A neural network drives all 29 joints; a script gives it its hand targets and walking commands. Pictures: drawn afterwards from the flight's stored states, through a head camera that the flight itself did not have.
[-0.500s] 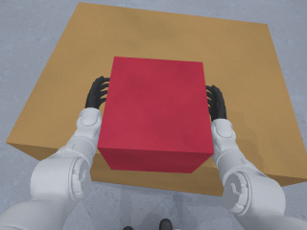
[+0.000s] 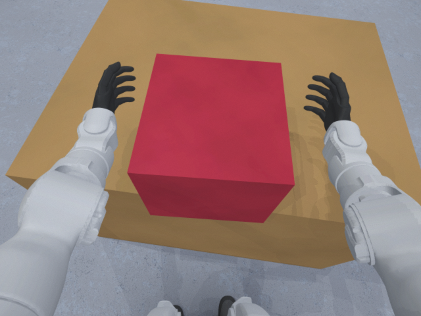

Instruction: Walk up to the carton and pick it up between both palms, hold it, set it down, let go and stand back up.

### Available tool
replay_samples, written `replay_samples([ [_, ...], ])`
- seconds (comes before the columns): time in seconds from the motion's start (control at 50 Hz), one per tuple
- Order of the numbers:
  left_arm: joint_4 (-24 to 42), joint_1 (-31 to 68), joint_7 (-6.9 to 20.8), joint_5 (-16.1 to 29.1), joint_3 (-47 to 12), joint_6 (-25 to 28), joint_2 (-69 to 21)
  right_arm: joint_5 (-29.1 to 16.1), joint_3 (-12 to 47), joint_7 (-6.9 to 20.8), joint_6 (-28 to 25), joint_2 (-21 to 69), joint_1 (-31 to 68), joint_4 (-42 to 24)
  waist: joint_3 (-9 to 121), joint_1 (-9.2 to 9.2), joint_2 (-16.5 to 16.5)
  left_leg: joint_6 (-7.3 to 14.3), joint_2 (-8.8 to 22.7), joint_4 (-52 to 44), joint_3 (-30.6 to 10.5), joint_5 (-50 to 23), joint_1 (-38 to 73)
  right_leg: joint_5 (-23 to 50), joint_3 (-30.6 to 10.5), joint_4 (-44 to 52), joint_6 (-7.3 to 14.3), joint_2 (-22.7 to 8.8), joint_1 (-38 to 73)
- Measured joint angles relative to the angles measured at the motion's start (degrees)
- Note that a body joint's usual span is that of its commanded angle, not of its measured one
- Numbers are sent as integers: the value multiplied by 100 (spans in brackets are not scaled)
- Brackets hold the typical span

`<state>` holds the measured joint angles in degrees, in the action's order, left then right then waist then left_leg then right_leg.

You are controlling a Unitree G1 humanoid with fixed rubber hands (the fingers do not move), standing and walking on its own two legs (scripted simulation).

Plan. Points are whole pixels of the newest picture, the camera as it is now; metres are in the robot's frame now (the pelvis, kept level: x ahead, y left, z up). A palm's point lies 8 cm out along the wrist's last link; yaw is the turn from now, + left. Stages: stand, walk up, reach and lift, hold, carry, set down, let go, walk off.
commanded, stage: set down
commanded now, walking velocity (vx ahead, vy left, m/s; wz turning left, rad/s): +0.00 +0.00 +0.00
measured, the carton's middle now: (212, 142) +0.45 +0.00 +0.00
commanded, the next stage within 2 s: none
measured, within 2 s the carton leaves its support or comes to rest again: neither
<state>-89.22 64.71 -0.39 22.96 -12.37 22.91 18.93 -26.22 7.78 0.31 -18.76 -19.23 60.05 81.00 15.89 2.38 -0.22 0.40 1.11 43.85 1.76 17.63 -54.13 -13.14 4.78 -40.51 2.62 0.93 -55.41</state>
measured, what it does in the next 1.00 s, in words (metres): stands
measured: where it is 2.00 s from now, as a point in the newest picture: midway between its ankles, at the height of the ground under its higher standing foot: outside the picture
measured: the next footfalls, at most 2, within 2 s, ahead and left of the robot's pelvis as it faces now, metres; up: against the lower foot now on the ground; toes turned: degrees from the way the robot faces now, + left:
none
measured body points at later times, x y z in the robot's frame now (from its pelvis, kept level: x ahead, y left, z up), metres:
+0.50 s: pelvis +0.00 +0.00 +0.03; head +0.07 +0.01 +0.47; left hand +0.50 +0.20 +0.18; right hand +0.48 -0.23 +0.18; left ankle +0.01 +0.11 -0.70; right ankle +0.04 -0.09 -0.70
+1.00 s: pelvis +0.01 +0.00 +0.04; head +0.05 +0.01 +0.49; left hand +0.44 +0.21 +0.11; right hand +0.42 -0.21 +0.11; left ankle +0.01 +0.11 -0.70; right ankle +0.04 -0.09 -0.70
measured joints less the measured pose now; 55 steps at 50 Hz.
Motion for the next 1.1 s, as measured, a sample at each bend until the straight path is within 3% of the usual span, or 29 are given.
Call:
replay_samples([
  [0.24, 178, 452, 54, -135, 187, -743, 125, 268, -301, -316, 834, 137, 235, -548, -113, 137, 151, -17, -85, -663, 7, -385, 583, 270, -11, 480, 33, -57, 514],
  [0.54, 436, 532, 109, -280, 213, -1504, 333, 123, -194, -266, 1469, -103, 400, -469, -312, 151, 131, -19, -59, -1333, -53, -508, 1770, 464, 30, 1318, 7, 14, 1797],
  [0.76, 1487, -897, 259, -1006, 915, -1435, 27, -85, 93, -388, 1135, 19, -813, -1116, -705, -32, 108, -3, -30, -1682, 9, -539, 2600, 564, -44, 1751, -22, 68, 2642],
  [0.92, 2432, -1989, 115, -906, 1106, -1335, -126, 419, -366, -469, 1024, 351, -1904, -2161, -815, -79, 19, 7, -34, -1634, 28, -502, 2697, 533, -63, 1698, -26, 63, 2731],
  [1.1, 2637, -2350, 222, -1213, 1384, -1249, -283, 480, -317, -580, 858, 433, -2330, -2247, -944, -55, 49, 15, -38, -1708, 41, -464, 3196, 467, -83, 1714, -32, 64, 3197],
])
